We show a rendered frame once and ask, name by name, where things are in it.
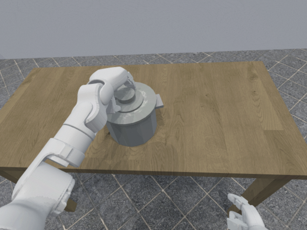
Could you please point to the robot right hand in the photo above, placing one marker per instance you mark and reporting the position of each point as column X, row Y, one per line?
column 249, row 218

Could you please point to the knob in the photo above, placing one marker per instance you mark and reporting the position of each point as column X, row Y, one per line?
column 125, row 95

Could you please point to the left robot upper arm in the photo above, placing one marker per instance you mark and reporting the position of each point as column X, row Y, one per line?
column 44, row 194

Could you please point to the robot left forearm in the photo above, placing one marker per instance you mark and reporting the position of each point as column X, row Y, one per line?
column 78, row 131

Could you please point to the robot left hand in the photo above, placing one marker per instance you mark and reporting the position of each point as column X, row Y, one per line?
column 116, row 76

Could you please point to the table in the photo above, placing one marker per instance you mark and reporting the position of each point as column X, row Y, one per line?
column 220, row 119

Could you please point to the pot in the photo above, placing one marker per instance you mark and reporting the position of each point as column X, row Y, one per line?
column 137, row 134

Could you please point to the lid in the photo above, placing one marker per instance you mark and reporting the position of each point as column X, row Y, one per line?
column 136, row 111

